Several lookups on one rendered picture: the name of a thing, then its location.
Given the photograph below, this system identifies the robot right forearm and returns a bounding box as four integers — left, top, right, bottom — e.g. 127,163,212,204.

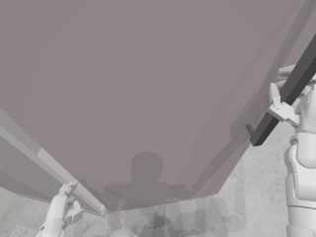
283,132,316,237

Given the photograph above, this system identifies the fridge door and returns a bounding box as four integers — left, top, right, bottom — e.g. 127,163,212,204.
0,0,316,211

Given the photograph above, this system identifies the left robot hand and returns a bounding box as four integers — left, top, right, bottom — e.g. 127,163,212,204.
45,180,83,227

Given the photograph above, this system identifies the robot left forearm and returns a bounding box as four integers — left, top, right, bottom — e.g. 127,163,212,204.
36,218,66,237

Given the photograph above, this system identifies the handle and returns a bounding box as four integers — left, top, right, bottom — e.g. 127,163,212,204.
246,34,316,147

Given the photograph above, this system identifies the right robot hand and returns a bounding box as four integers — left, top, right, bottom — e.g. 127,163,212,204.
268,64,316,134

